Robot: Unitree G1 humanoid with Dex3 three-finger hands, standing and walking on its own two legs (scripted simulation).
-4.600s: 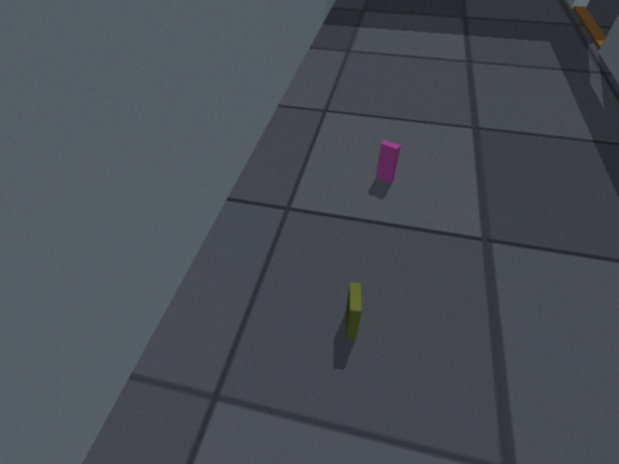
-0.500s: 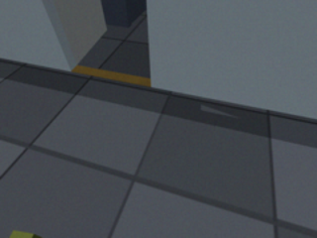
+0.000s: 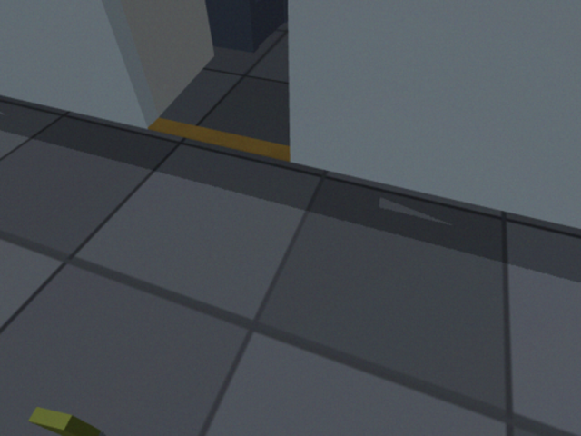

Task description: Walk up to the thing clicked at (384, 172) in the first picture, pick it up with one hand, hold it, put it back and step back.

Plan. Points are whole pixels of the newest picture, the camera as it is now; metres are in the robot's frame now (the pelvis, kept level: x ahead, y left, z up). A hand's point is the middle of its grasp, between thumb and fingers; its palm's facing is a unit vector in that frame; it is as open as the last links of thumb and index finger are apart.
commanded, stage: stand
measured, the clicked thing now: out of the picture +0.65 +1.45 -0.68
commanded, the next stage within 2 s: none
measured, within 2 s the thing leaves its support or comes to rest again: neither
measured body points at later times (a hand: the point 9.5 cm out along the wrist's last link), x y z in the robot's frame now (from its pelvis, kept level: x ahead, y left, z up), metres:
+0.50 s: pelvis +0.00 +0.00 +0.00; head +0.01 +0.00 +0.45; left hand +0.06 +0.30 -0.14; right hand +0.07 -0.30 -0.14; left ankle +0.00 +0.13 -0.75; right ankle +0.01 -0.14 -0.75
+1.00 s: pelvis +0.01 +0.01 +0.00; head +0.02 +0.01 +0.45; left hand +0.08 +0.31 -0.13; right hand +0.10 -0.29 -0.13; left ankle +0.00 +0.13 -0.75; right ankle +0.01 -0.14 -0.75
